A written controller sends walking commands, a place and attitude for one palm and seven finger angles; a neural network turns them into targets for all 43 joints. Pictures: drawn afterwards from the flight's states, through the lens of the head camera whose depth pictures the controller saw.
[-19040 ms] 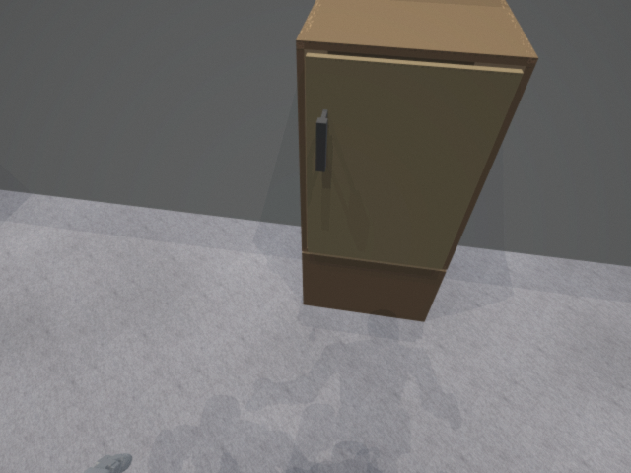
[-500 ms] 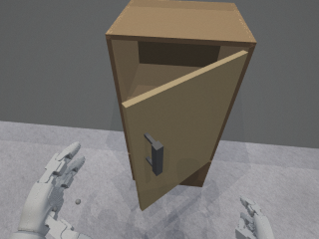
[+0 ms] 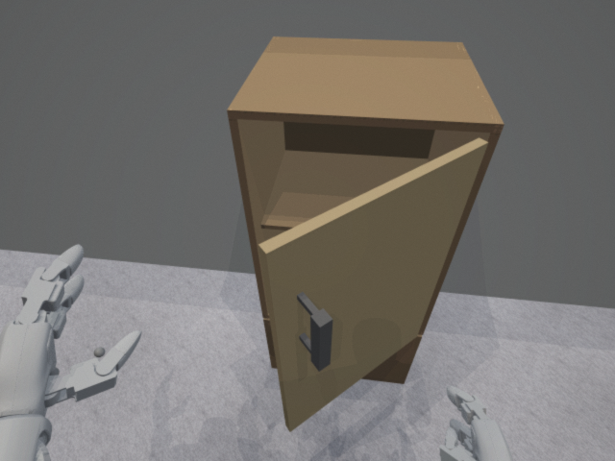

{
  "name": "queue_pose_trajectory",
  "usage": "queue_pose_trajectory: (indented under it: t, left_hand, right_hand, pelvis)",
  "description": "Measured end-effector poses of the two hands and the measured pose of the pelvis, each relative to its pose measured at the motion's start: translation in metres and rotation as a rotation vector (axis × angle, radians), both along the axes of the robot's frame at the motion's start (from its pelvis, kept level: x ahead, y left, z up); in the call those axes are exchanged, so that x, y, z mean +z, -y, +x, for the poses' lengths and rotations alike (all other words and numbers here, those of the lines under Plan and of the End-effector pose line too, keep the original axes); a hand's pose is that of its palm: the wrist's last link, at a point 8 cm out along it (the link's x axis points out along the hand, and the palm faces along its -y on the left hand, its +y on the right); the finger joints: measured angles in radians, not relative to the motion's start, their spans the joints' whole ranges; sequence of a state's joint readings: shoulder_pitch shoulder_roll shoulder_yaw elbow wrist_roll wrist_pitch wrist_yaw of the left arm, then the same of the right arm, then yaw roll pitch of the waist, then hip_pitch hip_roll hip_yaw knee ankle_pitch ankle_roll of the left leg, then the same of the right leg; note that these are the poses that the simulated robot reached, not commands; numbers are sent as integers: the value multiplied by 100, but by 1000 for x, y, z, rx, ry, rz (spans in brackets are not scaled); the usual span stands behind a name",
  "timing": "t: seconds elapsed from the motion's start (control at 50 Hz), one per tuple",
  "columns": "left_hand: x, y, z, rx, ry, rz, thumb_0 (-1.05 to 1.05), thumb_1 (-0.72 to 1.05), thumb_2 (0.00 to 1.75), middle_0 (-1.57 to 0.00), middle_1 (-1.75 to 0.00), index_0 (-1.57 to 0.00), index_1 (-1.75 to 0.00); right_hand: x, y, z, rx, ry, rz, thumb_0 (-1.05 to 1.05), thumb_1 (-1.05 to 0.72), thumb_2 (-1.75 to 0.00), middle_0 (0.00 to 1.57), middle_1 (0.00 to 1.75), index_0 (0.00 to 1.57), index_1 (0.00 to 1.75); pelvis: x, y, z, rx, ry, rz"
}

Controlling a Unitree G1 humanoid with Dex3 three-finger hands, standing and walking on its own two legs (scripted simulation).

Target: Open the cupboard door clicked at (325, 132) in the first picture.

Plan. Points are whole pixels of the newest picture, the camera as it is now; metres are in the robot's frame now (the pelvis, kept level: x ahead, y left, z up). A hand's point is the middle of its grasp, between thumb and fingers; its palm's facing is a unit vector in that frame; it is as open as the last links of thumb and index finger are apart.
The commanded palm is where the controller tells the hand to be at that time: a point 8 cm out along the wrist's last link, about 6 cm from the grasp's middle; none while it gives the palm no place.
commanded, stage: draw the hand back to the body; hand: left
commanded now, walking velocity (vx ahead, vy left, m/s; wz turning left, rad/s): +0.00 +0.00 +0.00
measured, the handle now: (312, 331) +0.31 +0.03 +0.00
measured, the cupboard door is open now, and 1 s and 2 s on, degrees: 43 43 43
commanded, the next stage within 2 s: step back with the hand held close in 0.54 s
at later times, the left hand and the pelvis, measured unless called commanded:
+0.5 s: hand (98, 342) +0.18 +0.23 +0.16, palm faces +0.43 -0.82 -0.38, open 7.5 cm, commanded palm +0.13 +0.27 +0.18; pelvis +0.00 -0.03 +0.01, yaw +0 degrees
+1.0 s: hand (107, 349) +0.18 +0.22 +0.16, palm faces +0.33 -0.81 -0.49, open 7.4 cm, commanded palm +0.12 +0.26 +0.18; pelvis -0.03 -0.03 +0.01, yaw -1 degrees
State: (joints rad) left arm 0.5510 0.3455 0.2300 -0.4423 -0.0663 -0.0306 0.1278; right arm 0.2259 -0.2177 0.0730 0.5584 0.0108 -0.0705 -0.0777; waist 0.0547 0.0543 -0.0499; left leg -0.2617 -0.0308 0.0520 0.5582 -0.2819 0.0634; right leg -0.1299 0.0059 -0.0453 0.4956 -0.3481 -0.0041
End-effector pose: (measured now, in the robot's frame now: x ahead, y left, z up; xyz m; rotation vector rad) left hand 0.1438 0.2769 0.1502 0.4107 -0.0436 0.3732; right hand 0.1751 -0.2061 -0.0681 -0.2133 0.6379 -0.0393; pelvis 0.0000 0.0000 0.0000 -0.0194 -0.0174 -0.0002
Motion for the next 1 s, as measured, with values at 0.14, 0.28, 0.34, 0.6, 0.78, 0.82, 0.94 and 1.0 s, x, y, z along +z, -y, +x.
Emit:
queue_pose_trajectory:
  t: [0.14,0.28,0.34,0.6,0.78,0.82,0.94,1.0]
  left_hand:
    - [21,-10,3,40,56,44,1,56,76,-20,-30,-19,-30]
    - [36,-11,1,73,108,65,1,77,85,-20,-30,-20,-30]
    - [26,-4,0,70,76,35,1,83,87,-21,-30,-20,-30]
    - [32,18,-7,56,89,50,2,89,90,-21,-30,-21,-30]
    - [32,22,-4,44,76,96,1,89,90,-21,-30,-21,-30]
    - [30,23,-2,29,63,107,1,89,90,-21,-30,-21,-30]
    - [25,26,-2,-29,13,122,1,89,90,-21,-30,-21,-30]
    - [28,22,-6,-52,20,138,1,89,90,-21,-30,-21,-30]
  right_hand:
    - [5,12,3,4,-9,-18,2,-90,-90,21,30,20,30]
    - [4,27,1,-9,-24,-16,2,-90,-90,21,30,20,30]
    - [3,33,-2,-16,-34,-13,2,-90,-90,21,30,20,30]
    - [-1,51,-7,-29,-35,-9,2,-90,-90,20,30,20,30]
    - [-2,62,-9,-42,-66,-11,2,-90,-90,21,30,20,30]
    - [-2,67,-11,-58,-80,-22,2,-90,-90,21,30,20,30]
    - [0,77,-25,-125,-109,-45,2,-90,-90,21,30,20,30]
    - [1,77,-36,-152,-117,-56,2,-90,-90,20,30,20,30]
  pelvis:
    - [5,5,1,-2,21,5]
    - [8,13,-1,-4,36,9]
    - [8,17,-2,-4,40,11]
    - [9,37,-5,2,62,14]
    - [9,46,-11,7,30,5]
    - [9,46,-13,3,18,5]
    - [8,39,-22,-14,-3,6]
    - [7,35,-28,-19,-5,5]
